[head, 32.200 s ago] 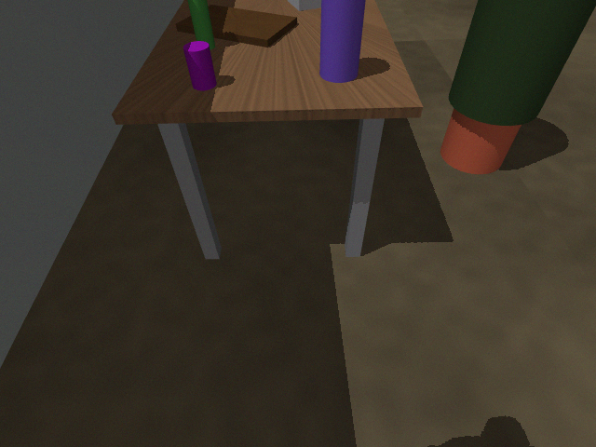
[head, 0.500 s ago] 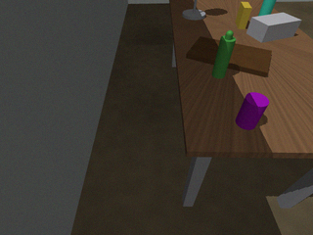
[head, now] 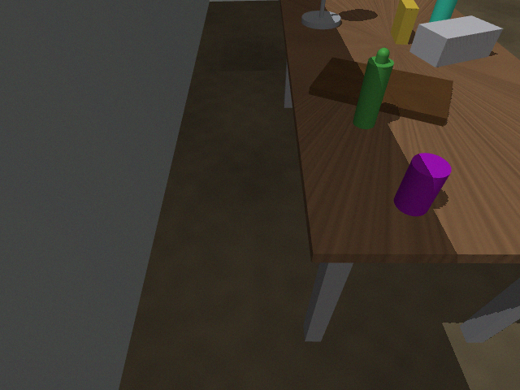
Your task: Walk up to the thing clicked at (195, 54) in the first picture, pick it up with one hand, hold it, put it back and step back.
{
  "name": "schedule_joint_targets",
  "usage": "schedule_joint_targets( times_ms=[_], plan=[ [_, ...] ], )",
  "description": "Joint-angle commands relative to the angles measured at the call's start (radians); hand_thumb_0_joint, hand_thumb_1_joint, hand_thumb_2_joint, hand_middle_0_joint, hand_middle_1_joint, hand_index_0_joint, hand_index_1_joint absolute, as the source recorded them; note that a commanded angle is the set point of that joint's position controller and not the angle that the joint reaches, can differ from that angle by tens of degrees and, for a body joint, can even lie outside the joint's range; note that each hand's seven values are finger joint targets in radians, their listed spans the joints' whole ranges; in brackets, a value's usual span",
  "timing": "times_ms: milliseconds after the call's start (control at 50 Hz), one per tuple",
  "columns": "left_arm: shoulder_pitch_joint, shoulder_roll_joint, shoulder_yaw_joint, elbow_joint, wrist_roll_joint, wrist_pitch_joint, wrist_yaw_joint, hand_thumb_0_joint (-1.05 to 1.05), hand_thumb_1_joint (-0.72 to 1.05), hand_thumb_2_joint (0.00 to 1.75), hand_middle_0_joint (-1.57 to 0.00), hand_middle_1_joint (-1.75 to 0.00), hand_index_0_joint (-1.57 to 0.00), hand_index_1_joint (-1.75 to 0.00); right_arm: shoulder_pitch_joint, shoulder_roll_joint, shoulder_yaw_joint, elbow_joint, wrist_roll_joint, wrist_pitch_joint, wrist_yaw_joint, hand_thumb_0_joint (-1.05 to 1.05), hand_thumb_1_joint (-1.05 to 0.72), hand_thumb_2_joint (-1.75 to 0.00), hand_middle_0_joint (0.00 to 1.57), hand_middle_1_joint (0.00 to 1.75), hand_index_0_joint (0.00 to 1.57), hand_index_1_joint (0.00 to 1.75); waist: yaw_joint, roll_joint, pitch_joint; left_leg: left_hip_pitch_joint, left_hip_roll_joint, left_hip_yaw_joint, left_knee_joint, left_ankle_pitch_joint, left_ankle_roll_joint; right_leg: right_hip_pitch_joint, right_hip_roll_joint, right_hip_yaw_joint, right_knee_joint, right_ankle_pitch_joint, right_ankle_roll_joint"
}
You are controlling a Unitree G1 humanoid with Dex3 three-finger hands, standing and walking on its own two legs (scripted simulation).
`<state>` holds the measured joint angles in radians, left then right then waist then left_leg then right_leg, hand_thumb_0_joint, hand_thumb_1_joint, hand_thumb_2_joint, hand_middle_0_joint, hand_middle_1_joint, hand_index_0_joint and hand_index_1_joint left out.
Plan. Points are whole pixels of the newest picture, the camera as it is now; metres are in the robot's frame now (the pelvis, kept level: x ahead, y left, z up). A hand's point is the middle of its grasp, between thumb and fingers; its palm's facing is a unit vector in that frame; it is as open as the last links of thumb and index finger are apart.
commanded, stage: home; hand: right
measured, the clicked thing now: (420, 185) +0.49 -0.28 +0.03
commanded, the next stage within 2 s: stand in 0.22 s
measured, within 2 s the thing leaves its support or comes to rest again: neither
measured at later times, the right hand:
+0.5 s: hand out of the picture +0.07 -0.25 -0.15, palm faces -0.04 +0.93 -0.36, open 16.2 cm
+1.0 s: hand out of the picture +0.07 -0.25 -0.16, palm faces -0.04 +0.93 -0.35, open 7.6 cm
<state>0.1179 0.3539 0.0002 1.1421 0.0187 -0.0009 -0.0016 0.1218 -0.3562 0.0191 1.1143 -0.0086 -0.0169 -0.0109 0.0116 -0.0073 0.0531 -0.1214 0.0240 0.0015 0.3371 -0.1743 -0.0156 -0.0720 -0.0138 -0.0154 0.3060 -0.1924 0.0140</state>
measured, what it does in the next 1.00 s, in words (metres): stands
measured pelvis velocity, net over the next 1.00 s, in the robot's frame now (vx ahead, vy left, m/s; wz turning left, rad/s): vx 0.00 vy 0.00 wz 0.00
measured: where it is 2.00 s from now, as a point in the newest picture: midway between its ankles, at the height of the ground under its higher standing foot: outside the picture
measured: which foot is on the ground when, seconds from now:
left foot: down 0.00-1.00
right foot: down 0.00-1.00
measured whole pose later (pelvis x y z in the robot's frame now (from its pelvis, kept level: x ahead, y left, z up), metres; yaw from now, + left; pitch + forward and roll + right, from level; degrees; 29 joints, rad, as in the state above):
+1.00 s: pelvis +0.00 +0.00 +0.00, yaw +0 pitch -2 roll +0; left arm 0.14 0.35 0.00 1.13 0.02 -0.01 0.00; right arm 0.13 -0.35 0.01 1.12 -0.01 -0.01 0.00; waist 0.01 0.00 0.05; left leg -0.13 0.02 0.00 0.33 -0.17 -0.01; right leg -0.08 -0.02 -0.02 0.30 -0.19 0.02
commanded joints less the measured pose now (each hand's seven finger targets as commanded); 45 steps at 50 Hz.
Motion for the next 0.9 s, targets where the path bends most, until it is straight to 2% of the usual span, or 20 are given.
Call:
schedule_joint_targets(
  times_ms=[0,60,120,300,340,360,520,620,680,740,820,880],
  plan=[
    [-0.02,0.205,0.035,-0.053,-0.005,-0.014,0.01,0.0,0.9,0.9,-0.2,-0.3,-0.2,-0.3,-0.032,-0.218,-0.041,-0.051,-0.003,-0.017,-0.009,0.0,0.59,-0.02,0.05,0.04,0.05,0.04,-0.002,0.018,-0.068,0.013,0.106,-0.095,-0.047,0.18,0.032,-0.001,-0.114,0.083,-0.042,0.144,-0.029],
    [-0.027,0.206,0.037,-0.055,-0.004,-0.016,0.009,0.0,0.9,0.9,-0.2,-0.3,-0.2,-0.3,-0.027,-0.215,-0.044,-0.049,-0.004,-0.015,-0.009,0.0,0.59,-0.02,0.05,0.04,0.05,0.04,-0.006,0.004,-0.056,0.008,0.101,-0.094,-0.054,0.122,0.033,-0.017,-0.116,0.091,-0.056,0.108,-0.031],
    [-0.027,0.209,0.038,-0.062,-0.006,-0.018,0.01,0.0,0.9,0.9,-0.2,-0.3,-0.2,-0.3,-0.026,-0.216,-0.045,-0.049,-0.003,-0.017,-0.008,0.0,0.6,-0.02,0.05,0.04,0.05,0.04,-0.005,0.01,-0.081,0.023,0.107,-0.093,-0.045,0.184,0.037,0.003,-0.121,0.091,-0.044,0.154,-0.034],
    [-0.026,0.209,0.041,-0.062,-0.003,-0.019,0.011,0.0,0.9,0.9,-0.2,-0.3,-0.2,-0.3,-0.024,-0.212,-0.046,-0.049,-0.004,-0.016,-0.006,0.0,0.6,-0.02,0.04,0.04,0.04,0.04,-0.01,0.007,-0.057,-0.001,0.104,-0.099,-0.061,0.118,0.037,-0.009,-0.117,0.087,-0.053,0.104,-0.032],
    [-0.021,0.205,0.04,-0.062,-0.004,-0.019,0.01,0.0,0.9,0.9,-0.2,-0.3,-0.2,-0.3,-0.03,-0.217,-0.048,-0.051,-0.002,-0.016,-0.006,0.0,0.44,-0.18,0.2,0.2,0.2,0.2,-0.006,0.015,-0.067,0.01,0.106,-0.1,-0.054,0.135,0.041,-0.006,-0.12,0.088,-0.052,0.116,-0.033],
    [-0.022,0.206,0.04,-0.061,-0.005,-0.02,0.01,0.0,0.9,0.9,-0.2,-0.3,-0.2,-0.3,-0.027,-0.21,-0.046,-0.049,-0.004,-0.017,-0.005,0.0,0.36,-0.26,0.2,0.28,0.2,0.28,-0.007,0.009,-0.068,0.007,0.105,-0.098,-0.056,0.141,0.039,-0.002,-0.121,0.089,-0.049,0.118,-0.034],
    [-0.017,0.209,0.04,-0.064,-0.006,-0.021,0.011,0.0,0.9,0.9,-0.2,-0.3,-0.2,-0.3,-0.022,-0.212,-0.044,-0.047,-0.001,-0.016,-0.004,0.0,-0.28,-0.9,0.2,0.3,0.2,0.3,-0.009,0.015,-0.065,0.014,0.105,-0.099,-0.057,0.15,0.037,-0.009,-0.12,0.086,-0.047,0.125,-0.032],
    [-0.011,0.208,0.039,-0.066,-0.005,-0.021,0.011,0.0,0.9,0.9,-0.2,-0.3,-0.2,-0.3,-0.018,-0.211,-0.046,-0.047,-0.002,-0.015,-0.004,0.0,-0.68,-0.9,0.2,0.3,0.2,0.3,-0.009,0.007,-0.066,0.009,0.104,-0.097,-0.055,0.136,0.04,-0.012,-0.122,0.088,-0.055,0.119,-0.033],
    [-0.008,0.203,0.038,-0.061,-0.005,-0.021,0.009,0.0,0.9,0.9,-0.2,-0.3,-0.2,-0.3,-0.023,-0.213,-0.047,-0.045,-0.002,-0.015,-0.004,0.0,-0.9,-0.9,0.2,0.3,0.2,0.3,-0.007,0.016,-0.043,-0.001,0.101,-0.099,-0.061,0.099,0.037,-0.027,-0.119,0.087,-0.056,0.08,-0.032],
    [-0.004,0.206,0.039,-0.06,-0.006,-0.022,0.009,0.0,0.9,0.9,-0.2,-0.3,-0.2,-0.3,-0.021,-0.21,-0.049,-0.043,-0.001,-0.013,-0.001,0.0,-0.9,-0.9,0.2,0.3,0.2,0.3,-0.01,0.001,-0.04,0.001,0.099,-0.106,-0.069,0.067,0.037,-0.038,-0.116,0.089,-0.067,0.052,-0.033],
    [-0.012,0.21,0.042,-0.069,-0.005,-0.022,0.009,0.0,0.9,0.9,-0.2,-0.3,-0.2,-0.3,-0.026,-0.21,-0.049,-0.046,-0.002,-0.015,-0.001,0.0,-0.9,-0.9,0.2,0.3,0.2,0.3,-0.01,0.012,-0.057,0.005,0.102,-0.104,-0.064,0.103,0.037,-0.02,-0.12,0.09,-0.055,0.09,-0.035],
    [-0.014,0.211,0.042,-0.069,-0.004,-0.023,0.011,0.0,0.9,0.9,-0.2,-0.3,-0.2,-0.3,-0.027,-0.207,-0.049,-0.048,-0.003,-0.014,-0.001,0.0,-0.9,-0.9,0.2,0.3,0.2,0.3,-0.012,0.003,-0.053,0.004,0.102,-0.103,-0.06,0.089,0.039,-0.029,-0.121,0.089,-0.059,0.076,-0.033]
  ],
)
